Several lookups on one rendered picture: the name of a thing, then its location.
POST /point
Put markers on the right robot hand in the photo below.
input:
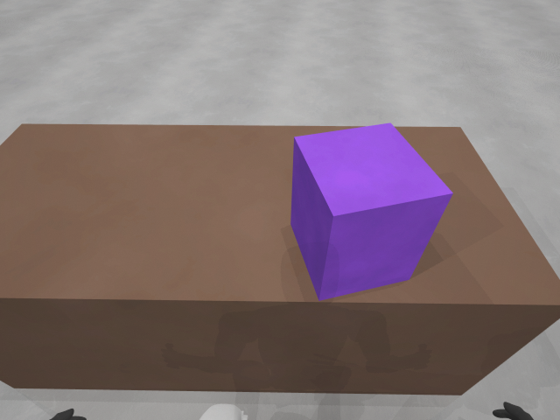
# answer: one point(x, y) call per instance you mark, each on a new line
point(512, 412)

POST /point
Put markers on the carton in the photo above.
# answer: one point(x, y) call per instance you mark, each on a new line
point(364, 206)

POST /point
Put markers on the pedestal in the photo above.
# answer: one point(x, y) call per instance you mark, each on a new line
point(162, 257)

